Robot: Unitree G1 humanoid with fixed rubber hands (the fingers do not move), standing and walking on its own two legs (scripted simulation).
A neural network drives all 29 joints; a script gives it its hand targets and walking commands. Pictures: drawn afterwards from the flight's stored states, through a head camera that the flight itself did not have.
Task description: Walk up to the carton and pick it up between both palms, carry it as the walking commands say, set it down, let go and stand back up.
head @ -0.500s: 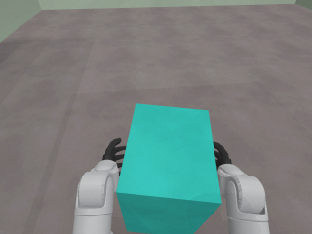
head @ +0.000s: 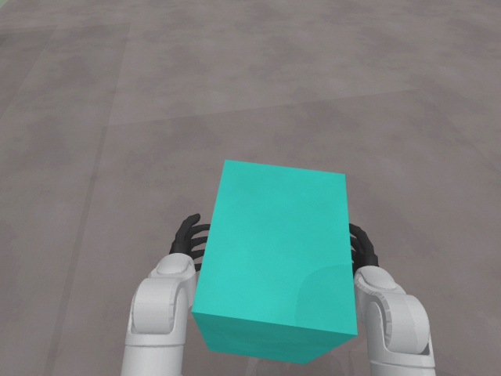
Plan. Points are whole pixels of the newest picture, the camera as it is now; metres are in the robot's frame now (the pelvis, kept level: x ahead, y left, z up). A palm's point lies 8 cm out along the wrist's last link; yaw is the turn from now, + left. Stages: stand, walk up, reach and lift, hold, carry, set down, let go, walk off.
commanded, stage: carry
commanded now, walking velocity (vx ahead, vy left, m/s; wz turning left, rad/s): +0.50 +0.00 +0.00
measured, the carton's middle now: (268, 272) +0.30 -0.02 -0.01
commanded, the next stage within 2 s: none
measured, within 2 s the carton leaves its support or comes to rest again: neither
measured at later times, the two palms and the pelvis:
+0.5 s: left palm (194, 134) +0.58 +0.12 +0.07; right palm (325, 135) +0.56 -0.14 +0.07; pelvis +0.28 +0.00 +0.00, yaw -1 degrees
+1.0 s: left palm (202, 59) +0.89 +0.13 +0.07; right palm (300, 57) +0.89 -0.13 +0.07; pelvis +0.60 +0.00 +0.01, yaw -1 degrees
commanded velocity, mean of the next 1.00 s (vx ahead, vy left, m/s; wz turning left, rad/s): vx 0.50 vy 0.00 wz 0.00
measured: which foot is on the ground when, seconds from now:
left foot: up 0.00-0.18, down 0.20-0.56, up 0.58-0.76, down 0.78-1.00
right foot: down 0.00-0.24, up 0.26-0.48, down 0.50-0.80, up 0.82-1.00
